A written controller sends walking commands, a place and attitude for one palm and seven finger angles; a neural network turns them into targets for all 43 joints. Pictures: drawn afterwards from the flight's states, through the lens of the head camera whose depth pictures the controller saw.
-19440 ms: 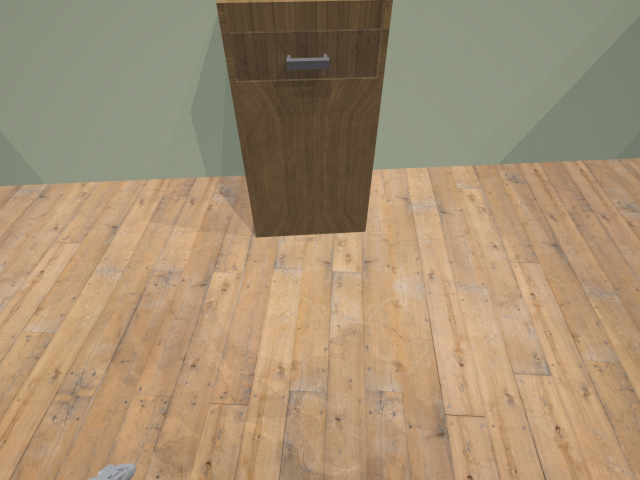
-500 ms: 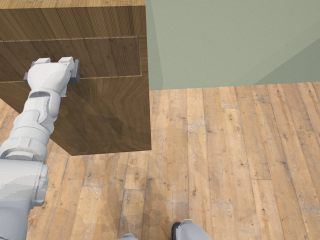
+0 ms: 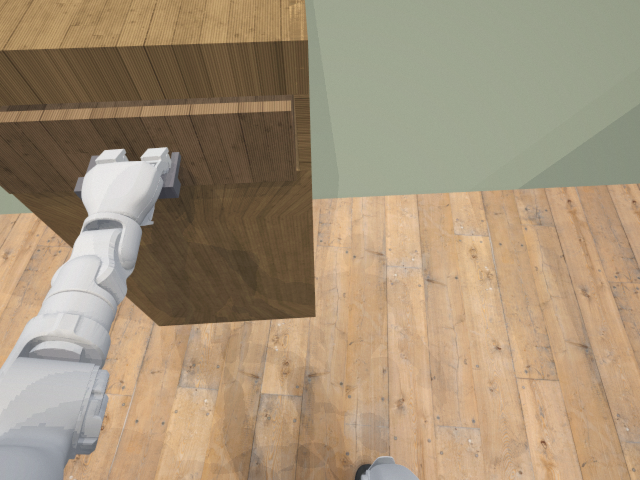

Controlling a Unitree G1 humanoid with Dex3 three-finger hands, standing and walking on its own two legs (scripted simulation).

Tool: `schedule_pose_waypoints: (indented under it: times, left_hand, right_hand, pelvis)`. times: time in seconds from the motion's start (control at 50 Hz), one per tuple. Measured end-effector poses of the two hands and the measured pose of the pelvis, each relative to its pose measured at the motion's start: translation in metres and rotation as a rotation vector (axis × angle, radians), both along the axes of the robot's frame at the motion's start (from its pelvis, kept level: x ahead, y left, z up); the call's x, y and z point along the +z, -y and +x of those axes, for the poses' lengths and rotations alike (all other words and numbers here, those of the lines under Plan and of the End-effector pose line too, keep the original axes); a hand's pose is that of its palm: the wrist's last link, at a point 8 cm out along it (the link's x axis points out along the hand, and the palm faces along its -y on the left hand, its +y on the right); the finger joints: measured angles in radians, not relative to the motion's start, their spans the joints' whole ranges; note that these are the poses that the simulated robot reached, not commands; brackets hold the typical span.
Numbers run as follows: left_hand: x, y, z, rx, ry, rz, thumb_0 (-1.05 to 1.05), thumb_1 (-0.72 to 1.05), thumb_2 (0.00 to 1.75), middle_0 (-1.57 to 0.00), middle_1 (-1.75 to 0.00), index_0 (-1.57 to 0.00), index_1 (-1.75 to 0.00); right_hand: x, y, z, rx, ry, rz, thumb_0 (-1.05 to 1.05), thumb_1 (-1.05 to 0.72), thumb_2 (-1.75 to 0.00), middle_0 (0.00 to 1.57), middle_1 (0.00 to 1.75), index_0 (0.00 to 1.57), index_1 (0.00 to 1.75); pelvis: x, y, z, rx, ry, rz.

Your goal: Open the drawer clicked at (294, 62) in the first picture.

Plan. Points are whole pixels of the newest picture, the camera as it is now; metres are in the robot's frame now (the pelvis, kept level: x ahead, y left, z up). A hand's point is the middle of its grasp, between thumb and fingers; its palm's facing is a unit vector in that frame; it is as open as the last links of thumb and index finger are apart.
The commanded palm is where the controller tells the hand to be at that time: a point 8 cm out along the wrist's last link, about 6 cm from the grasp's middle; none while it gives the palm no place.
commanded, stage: pull the drawer open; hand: left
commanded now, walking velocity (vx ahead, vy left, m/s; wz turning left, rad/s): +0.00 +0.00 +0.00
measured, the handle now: (132, 174) +0.51 +0.25 +0.04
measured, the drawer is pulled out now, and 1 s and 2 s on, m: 0.03 0.16 0.28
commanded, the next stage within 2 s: none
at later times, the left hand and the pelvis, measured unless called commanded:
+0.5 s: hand (133, 256) +0.39 +0.23 +0.02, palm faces -0.03 -0.01 -1.00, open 5.6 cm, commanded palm +0.36 +0.24 +0.07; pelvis +0.00 -0.01 +0.01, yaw +1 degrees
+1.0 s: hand (123, 303) +0.33 +0.23 +0.02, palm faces -0.01 -0.02 -1.00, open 5.6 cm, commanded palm +0.30 +0.24 +0.07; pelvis -0.02 -0.02 +0.01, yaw +1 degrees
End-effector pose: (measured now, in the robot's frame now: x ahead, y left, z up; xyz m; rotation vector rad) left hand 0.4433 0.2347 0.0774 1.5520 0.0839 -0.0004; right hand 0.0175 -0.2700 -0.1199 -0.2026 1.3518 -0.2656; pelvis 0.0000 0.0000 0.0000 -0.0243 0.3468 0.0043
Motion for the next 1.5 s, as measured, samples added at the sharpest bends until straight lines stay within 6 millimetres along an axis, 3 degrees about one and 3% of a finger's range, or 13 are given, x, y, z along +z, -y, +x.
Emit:
schedule_pose_waypoints:
  times: [0.38,1.04,1.5]
  left_hand:
    - [-0.001,0.001,-0.053,-0.003,0.023,0.000,0.00,0.70,0.84,-0.34,-1.35,-0.40,-1.36]
    - [-0.002,0.004,-0.138,0.019,0.041,-0.003,0.00,0.70,0.84,-0.33,-1.35,-0.40,-1.35]
    - [-0.002,0.006,-0.189,0.045,0.050,-0.013,0.01,0.70,0.84,-0.32,-1.35,-0.42,-1.35]
  right_hand:
    - [0.006,-0.003,0.067,0.079,0.172,0.032,0.00,-0.90,-0.90,0.20,0.30,0.21,0.30]
    - [0.016,0.001,0.097,0.119,0.336,0.040,0.01,-0.90,-0.90,0.20,0.30,0.20,0.30]
    - [0.029,-0.012,0.139,0.190,0.445,0.056,0.01,-0.90,-0.90,0.20,0.30,0.21,0.30]
  pelvis:
    - [0.007,0.005,-0.001,0.015,0.068,0.008]
    - [0.011,0.018,-0.016,0.006,0.154,0.029]
    - [0.013,0.022,-0.014,0.010,0.194,0.033]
